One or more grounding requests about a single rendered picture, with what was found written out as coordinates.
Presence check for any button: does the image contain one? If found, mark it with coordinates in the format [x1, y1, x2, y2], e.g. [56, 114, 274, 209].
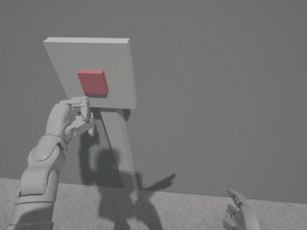
[77, 69, 108, 94]

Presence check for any left robot hand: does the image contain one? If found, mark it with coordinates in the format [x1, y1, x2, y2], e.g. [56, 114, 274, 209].
[45, 96, 95, 145]

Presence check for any right robot hand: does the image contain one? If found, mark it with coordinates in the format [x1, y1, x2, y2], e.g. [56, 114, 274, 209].
[223, 188, 261, 230]

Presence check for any robot left forearm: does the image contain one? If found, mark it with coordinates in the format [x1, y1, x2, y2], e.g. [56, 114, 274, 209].
[5, 134, 68, 230]

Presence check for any panel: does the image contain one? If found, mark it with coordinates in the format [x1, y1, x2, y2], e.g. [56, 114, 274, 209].
[43, 37, 139, 202]

